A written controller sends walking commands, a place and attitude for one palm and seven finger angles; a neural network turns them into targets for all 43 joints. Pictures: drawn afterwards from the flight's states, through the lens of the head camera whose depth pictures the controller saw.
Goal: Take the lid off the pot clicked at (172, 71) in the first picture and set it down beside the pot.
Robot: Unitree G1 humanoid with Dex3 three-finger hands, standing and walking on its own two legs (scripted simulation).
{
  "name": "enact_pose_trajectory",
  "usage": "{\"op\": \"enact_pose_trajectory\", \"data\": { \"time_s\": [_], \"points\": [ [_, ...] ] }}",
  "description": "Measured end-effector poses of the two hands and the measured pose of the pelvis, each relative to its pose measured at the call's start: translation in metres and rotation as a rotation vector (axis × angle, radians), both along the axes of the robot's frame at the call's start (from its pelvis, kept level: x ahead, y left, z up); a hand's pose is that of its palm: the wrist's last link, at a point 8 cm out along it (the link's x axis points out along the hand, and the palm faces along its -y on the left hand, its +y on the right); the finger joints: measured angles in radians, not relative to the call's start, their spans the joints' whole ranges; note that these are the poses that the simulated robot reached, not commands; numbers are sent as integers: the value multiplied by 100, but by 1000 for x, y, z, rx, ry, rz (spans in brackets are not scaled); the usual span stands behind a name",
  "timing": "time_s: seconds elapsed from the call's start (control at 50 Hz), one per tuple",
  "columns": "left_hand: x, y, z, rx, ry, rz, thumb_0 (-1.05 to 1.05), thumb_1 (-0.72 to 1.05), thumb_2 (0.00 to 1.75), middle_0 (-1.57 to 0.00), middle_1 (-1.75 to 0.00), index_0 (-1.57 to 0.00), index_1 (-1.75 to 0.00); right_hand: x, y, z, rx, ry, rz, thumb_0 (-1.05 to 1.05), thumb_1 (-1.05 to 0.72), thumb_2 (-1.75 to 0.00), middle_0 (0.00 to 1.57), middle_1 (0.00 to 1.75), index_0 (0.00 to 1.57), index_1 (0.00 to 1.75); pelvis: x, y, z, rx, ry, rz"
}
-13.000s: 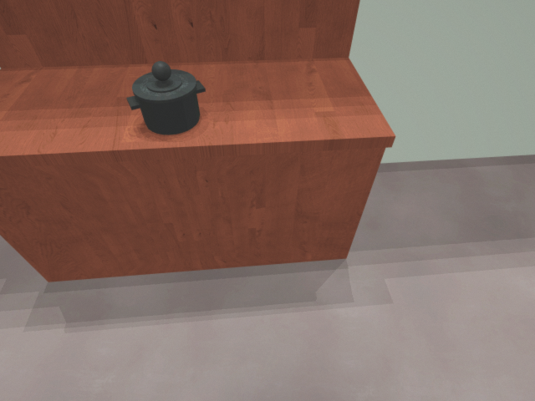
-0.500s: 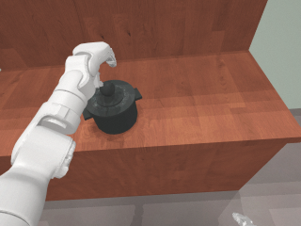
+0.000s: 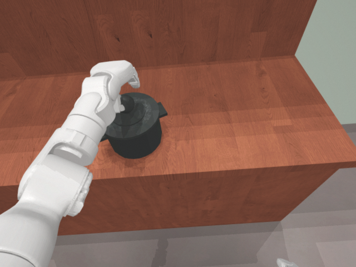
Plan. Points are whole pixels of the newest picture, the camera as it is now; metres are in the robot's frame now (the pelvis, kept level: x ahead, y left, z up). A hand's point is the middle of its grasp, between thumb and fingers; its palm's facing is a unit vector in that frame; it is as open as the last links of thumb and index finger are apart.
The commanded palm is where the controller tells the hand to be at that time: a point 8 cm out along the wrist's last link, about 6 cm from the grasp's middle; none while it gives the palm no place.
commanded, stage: lower the open fingers around the knob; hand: left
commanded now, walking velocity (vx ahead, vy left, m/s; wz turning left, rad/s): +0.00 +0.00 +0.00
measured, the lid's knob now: (125, 104) +0.51 +0.13 +0.07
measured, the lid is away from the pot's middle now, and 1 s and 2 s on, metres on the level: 0.00 0.00 0.01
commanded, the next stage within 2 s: close the fingers and squeeze the knob in 0.70 s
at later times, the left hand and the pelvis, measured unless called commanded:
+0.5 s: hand (122, 106) +0.48 +0.13 +0.09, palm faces -0.36 -0.03 -0.93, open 10.4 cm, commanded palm +0.48 +0.13 +0.15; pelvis +0.01 +0.00 +0.00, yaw +0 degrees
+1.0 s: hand (121, 106) +0.48 +0.13 +0.09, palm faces -0.34 -0.04 -0.94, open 10.4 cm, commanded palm +0.48 +0.14 +0.15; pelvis +0.01 +0.00 +0.00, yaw -1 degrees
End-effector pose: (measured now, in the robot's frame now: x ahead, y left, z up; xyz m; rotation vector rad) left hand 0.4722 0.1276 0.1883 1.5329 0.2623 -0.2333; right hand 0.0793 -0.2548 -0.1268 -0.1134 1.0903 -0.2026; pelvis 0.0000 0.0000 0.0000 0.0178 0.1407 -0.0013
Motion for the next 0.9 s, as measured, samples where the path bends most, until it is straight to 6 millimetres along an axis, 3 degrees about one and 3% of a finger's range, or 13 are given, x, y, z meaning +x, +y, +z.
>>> {"op": "enact_pose_trajectory", "data": {
  "time_s": [0.2,0.54,0.82,0.9],
  "points": [
    [4,-4,-13,-1,21,-1,0,-35,149,-82,-8,-82,-9,3,2,-2,6,15,-3,1,-90,-89,20,30,20,30,4,1,-1,-2,16,-1],
    [5,2,-40,-10,53,5,0,-35,149,-82,-8,-82,-9,-11,-2,-4,-8,64,-34,1,-90,-89,20,30,20,30,6,-1,-1,-7,32,-6],
    [8,6,-37,-5,32,12,0,-35,149,-82,-8,-82,-9,-19,-5,-3,-16,70,-53,1,-90,-89,20,30,20,30,7,0,-1,-8,36,-8],
    [7,7,-39,-6,48,19,0,-30,138,-77,-18,-77,-18,-19,-4,-4,-12,76,-50,1,-90,-89,20,30,20,30,7,0,-1,-8,35,-9]
  ]
}}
